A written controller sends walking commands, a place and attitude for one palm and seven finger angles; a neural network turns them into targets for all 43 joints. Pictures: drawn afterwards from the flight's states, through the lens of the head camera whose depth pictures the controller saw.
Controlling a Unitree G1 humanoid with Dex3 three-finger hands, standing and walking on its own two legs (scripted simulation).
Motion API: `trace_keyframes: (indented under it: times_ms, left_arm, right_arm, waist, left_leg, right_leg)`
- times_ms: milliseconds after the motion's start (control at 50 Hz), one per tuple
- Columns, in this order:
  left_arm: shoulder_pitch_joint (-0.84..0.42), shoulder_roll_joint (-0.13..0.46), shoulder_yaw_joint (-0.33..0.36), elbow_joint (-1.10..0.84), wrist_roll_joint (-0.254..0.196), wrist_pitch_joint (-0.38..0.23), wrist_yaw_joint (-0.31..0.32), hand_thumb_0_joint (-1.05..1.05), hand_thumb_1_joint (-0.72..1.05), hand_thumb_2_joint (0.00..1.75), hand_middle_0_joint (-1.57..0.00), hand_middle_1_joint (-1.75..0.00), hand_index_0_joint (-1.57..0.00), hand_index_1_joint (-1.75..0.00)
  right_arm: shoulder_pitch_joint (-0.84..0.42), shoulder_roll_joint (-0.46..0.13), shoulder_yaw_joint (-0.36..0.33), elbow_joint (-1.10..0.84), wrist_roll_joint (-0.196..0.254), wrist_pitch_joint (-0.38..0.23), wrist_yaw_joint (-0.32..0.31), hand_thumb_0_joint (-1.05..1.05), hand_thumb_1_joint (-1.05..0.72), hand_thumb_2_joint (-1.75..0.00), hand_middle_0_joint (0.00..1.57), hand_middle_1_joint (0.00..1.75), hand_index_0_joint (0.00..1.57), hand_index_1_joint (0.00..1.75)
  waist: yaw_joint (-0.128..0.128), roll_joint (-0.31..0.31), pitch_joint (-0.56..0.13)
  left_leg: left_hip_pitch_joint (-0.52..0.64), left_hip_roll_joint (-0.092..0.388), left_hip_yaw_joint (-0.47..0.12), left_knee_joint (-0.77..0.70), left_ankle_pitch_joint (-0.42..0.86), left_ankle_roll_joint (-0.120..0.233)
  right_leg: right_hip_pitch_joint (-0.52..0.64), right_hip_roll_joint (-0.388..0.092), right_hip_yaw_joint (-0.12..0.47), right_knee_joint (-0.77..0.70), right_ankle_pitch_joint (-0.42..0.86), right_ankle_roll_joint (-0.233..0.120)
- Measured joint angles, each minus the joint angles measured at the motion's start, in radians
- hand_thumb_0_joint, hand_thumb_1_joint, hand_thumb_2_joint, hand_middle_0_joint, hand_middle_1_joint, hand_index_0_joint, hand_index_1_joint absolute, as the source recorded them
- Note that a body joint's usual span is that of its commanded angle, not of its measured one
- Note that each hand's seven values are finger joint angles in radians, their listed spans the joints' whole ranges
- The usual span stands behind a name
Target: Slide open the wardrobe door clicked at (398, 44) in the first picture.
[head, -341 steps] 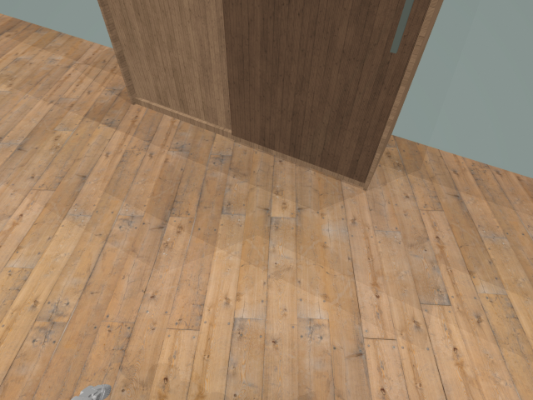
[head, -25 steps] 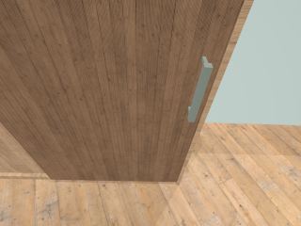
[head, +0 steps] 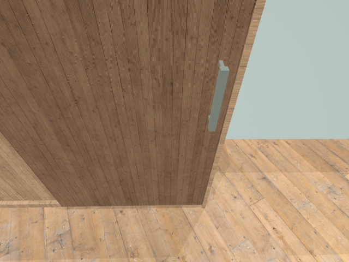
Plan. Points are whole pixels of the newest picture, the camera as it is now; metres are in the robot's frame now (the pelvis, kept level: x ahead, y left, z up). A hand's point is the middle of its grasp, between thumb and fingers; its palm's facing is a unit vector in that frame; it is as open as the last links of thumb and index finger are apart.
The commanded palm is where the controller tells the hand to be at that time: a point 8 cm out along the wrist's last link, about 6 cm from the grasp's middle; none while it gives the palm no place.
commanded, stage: come to a stop and stand still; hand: right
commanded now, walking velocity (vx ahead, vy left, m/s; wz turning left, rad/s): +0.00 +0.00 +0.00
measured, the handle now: (216, 98) +0.56 -0.09 +0.09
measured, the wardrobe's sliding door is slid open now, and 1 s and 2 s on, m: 0.00 0.00 0.00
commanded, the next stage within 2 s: look again from close up in 0.26 s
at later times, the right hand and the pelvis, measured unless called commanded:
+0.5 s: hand out of the picture +0.06 -0.25 -0.16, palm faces -0.02 +0.95 -0.30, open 7.4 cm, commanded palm none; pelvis +0.01 -0.02 +0.00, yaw -1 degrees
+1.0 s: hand out of the picture +0.12 -0.25 -0.15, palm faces -0.02 +0.95 -0.32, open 7.4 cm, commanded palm none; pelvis +0.05 -0.01 +0.01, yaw -1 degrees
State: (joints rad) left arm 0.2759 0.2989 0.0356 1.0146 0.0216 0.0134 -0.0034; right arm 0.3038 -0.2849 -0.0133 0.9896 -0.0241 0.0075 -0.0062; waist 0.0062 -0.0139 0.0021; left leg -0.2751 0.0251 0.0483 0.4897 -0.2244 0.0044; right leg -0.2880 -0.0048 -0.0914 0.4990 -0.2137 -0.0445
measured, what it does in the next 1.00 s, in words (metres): shifts its weight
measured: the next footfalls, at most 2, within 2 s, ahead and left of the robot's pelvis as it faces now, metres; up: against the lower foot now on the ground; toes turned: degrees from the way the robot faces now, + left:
none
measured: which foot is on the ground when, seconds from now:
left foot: down 0.00-1.00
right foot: down 0.00-1.00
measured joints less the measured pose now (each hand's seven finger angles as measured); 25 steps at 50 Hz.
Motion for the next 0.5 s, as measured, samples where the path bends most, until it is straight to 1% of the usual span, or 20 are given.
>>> trace_keyframes:
  times_ms: [180, 320, 500]
  left_arm:
    - [-0.008, 0.021, -0.001, 0.055, -0.005, -0.003, 0.000, 0.00, 0.90, 0.89, -0.20, -0.30, -0.20, -0.30]
    - [-0.044, 0.013, -0.008, 0.069, -0.008, -0.006, -0.006, 0.00, 0.90, 0.89, -0.20, -0.30, -0.20, -0.30]
    - [-0.090, 0.002, -0.015, 0.070, -0.010, -0.012, -0.011, 0.00, 0.90, 0.89, -0.20, -0.30, -0.20, -0.30]
  right_arm:
    - [-0.039, -0.021, 0.004, 0.038, 0.003, -0.003, 0.002, 0.01, -0.91, -0.90, 0.20, 0.30, 0.20, 0.30]
    - [-0.068, -0.018, 0.013, 0.050, 0.002, -0.007, 0.001, 0.01, -0.91, -0.90, 0.20, 0.30, 0.20, 0.30]
    - [-0.086, -0.016, 0.020, 0.057, 0.001, -0.011, -0.001, 0.01, -0.91, -0.90, 0.20, 0.30, 0.20, 0.30]
  waist:
    - [0.006, 0.004, 0.020]
    - [0.007, 0.006, 0.017]
    - [0.003, 0.013, 0.015]
  left_leg:
    - [0.008, 0.004, -0.008, -0.015, 0.017, -0.005]
    - [0.025, 0.007, -0.015, -0.036, 0.020, -0.012]
    - [0.047, 0.018, -0.021, -0.067, 0.056, -0.024]
  right_leg:
    - [0.009, 0.010, 0.001, -0.020, 0.027, -0.005]
    - [0.026, 0.017, -0.001, -0.044, 0.041, -0.010]
    - [0.050, 0.034, -0.001, -0.077, 0.057, -0.019]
